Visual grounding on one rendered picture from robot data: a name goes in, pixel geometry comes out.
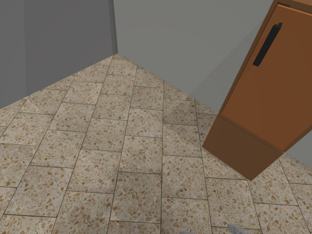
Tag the robot right hand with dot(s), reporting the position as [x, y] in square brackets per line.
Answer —
[234, 229]

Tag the handle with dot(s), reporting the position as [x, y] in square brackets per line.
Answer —
[270, 38]

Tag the cupboard door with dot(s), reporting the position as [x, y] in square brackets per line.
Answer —
[274, 100]

